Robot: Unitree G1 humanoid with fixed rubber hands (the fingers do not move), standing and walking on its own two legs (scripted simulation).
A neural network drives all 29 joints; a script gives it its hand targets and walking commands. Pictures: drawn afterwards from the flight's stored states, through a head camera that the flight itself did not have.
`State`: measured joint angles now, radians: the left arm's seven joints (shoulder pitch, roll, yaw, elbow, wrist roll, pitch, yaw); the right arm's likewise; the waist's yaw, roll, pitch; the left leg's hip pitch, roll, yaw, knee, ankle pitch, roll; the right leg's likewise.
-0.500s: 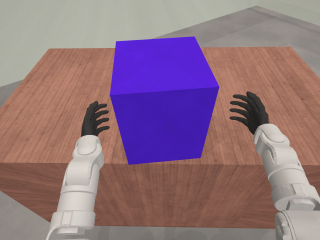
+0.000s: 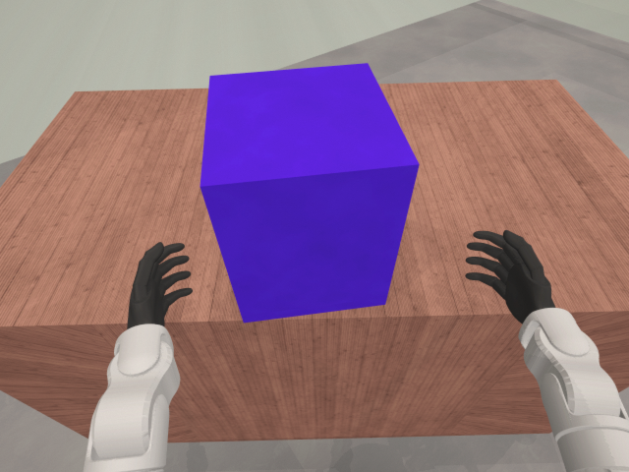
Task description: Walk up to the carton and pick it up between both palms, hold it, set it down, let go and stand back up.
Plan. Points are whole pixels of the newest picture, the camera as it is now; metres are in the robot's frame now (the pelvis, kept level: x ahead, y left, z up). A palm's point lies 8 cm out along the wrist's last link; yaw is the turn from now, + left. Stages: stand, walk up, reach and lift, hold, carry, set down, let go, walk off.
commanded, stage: set down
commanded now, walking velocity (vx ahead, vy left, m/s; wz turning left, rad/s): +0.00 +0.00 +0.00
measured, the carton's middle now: (303, 197) +0.47 +0.05 +0.09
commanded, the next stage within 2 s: none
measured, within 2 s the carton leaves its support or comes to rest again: neither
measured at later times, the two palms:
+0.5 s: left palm (147, 366) +0.22 +0.21 +0.06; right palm (548, 353) +0.25 -0.24 +0.06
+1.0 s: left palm (157, 379) +0.23 +0.22 +0.02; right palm (546, 373) +0.24 -0.24 +0.03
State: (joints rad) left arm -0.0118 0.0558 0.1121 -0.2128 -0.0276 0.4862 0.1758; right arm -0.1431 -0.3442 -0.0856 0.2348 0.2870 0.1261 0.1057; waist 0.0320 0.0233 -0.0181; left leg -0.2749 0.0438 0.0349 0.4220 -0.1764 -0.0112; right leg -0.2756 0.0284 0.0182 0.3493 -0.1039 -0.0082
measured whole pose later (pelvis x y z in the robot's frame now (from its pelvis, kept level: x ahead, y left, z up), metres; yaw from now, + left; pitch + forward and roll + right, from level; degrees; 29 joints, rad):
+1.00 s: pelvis +0.02 +0.00 +0.00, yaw +0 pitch +1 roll -1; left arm 0.24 0.09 0.06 -0.03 -0.03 0.27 0.11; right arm 0.22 -0.34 -0.09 0.09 0.29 0.10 0.12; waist 0.01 0.02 -0.02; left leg -0.24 0.04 0.03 0.42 -0.20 -0.01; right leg -0.24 0.03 0.02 0.35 -0.13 -0.01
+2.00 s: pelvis +0.04 +0.00 +0.00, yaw +0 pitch +3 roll -1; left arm 0.25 0.16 0.06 0.34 -0.03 0.09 0.05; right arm 0.23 -0.26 -0.09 0.50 0.17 -0.13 0.08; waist 0.01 0.02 0.01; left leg -0.24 0.04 0.03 0.42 -0.23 -0.01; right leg -0.24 0.03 0.02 0.35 -0.16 -0.01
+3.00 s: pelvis +0.06 -0.01 +0.00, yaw +0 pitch +2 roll +0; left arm 0.21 0.34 0.06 0.72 -0.03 -0.01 0.01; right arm 0.23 -0.29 -0.09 0.73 0.04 -0.07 0.02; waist 0.02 -0.01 -0.05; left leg -0.20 0.04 0.03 0.43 -0.27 -0.02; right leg -0.24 0.02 0.02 0.44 -0.24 -0.01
